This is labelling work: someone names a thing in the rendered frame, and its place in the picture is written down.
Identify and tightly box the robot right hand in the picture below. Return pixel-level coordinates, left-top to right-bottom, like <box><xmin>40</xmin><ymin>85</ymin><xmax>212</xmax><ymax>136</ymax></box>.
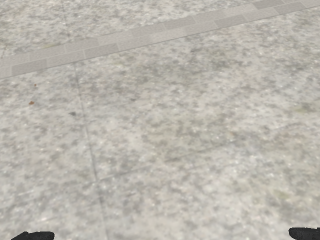
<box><xmin>288</xmin><ymin>227</ymin><xmax>320</xmax><ymax>240</ymax></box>

